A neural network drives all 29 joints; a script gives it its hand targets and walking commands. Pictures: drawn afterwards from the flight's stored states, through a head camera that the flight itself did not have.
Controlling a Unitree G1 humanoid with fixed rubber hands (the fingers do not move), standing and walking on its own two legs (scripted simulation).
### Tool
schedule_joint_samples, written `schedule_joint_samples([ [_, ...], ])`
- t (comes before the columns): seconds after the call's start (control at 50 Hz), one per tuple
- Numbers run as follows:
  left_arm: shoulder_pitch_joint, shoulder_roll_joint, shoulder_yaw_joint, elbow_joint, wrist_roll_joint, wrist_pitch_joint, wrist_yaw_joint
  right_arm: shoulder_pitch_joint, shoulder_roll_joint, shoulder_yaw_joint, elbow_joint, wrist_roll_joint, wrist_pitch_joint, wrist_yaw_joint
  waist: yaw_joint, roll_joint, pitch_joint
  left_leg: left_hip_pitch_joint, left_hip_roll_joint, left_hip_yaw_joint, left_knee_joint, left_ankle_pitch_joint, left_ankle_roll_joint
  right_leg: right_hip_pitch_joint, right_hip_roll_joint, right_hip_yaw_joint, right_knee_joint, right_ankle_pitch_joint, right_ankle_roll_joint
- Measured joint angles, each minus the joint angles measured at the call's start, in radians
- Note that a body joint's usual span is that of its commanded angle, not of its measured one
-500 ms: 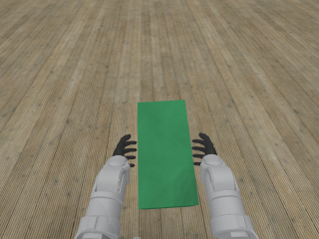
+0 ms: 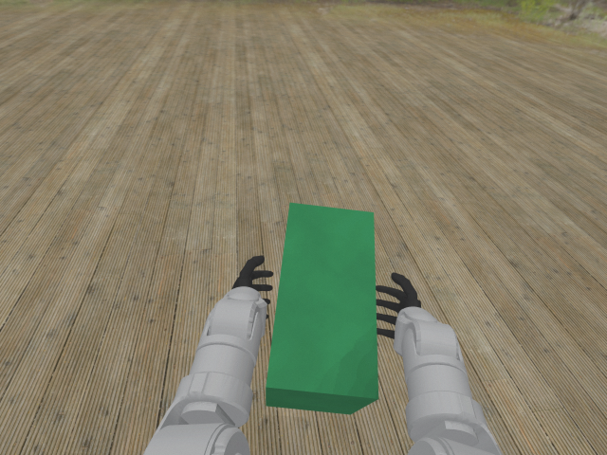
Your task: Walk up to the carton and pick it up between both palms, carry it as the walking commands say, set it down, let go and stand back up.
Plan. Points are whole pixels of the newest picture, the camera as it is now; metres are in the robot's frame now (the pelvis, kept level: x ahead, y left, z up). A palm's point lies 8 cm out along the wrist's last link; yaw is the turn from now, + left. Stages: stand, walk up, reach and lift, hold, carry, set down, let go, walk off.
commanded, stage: hold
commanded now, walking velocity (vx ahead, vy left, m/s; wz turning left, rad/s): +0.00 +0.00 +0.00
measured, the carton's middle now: (320, 308) +0.38 -0.04 -0.02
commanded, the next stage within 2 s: set down in 0.36 s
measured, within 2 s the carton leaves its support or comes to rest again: neither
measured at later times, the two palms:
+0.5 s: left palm (234, 321) +0.31 +0.10 +0.04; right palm (398, 325) +0.30 -0.14 +0.04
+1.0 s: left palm (245, 349) +0.31 +0.08 -0.04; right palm (388, 353) +0.31 -0.14 -0.04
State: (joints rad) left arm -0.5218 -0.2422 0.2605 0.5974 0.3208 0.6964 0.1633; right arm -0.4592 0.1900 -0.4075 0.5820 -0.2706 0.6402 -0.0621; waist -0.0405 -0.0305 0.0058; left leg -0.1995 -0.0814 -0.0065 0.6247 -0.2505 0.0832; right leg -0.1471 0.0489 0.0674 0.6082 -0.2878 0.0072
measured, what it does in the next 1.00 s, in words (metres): stands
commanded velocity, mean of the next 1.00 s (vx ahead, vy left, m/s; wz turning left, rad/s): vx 0.00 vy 0.00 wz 0.00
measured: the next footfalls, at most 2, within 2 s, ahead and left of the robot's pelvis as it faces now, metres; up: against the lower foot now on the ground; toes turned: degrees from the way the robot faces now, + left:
none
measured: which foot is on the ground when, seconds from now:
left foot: down 0.00-1.00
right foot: down 0.00-1.00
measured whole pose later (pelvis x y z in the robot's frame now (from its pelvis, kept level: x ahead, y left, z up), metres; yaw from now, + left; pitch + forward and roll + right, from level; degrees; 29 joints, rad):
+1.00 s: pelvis -0.03 -0.03 -0.02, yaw -1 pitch -2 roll +0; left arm -0.59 -0.23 0.45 0.73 0.36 0.34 0.17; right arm -0.55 0.25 -0.44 0.70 -0.31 0.34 -0.18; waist 0.00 -0.02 0.16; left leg -0.49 -0.08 -0.03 0.80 -0.27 0.04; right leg -0.46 0.09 0.08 0.83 -0.33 -0.02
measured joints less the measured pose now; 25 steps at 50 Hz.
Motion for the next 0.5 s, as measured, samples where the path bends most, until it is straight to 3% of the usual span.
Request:
schedule_joint_samples([
  [0.18,0.136,0.052,-0.117,-0.167,-0.122,-0.002,0.002,0.094,-0.008,0.163,-0.180,0.058,0.062,-0.015,-0.008,0.039,0.072,0.030,-0.013,-0.016,-0.069,0.027,0.006,0.034,-0.011,0.001,-0.074,0.024,0.008],
  [0.3,0.211,0.077,-0.170,-0.241,-0.157,0.006,-0.007,0.155,-0.027,0.246,-0.280,0.097,0.106,-0.019,0.000,0.045,0.072,0.027,-0.009,-0.015,-0.103,0.043,0.003,0.029,-0.006,0.012,-0.108,0.043,0.006],
  [0.36,0.238,0.084,-0.178,-0.272,-0.173,0.020,-0.008,0.166,-0.030,0.263,-0.290,0.101,0.111,-0.013,0.000,0.040,0.068,0.033,-0.008,-0.016,-0.116,0.051,0.000,0.031,-0.004,0.015,-0.113,0.048,0.003],
  [0.4,0.237,0.084,-0.177,-0.258,-0.158,0.004,-0.012,0.173,-0.032,0.283,-0.290,0.081,0.101,-0.011,0.018,0.028,0.059,0.034,-0.009,-0.005,-0.118,0.052,-0.002,0.018,-0.003,0.029,-0.093,0.043,0.000],
  [0.5,0.153,0.059,-0.092,-0.139,-0.091,-0.018,-0.025,0.096,-0.009,0.221,-0.143,0.017,0.048,-0.021,0.034,0.000,0.054,0.027,-0.013,0.005,-0.067,0.028,-0.009,-0.006,0.001,0.040,-0.007,0.004,-0.007],
])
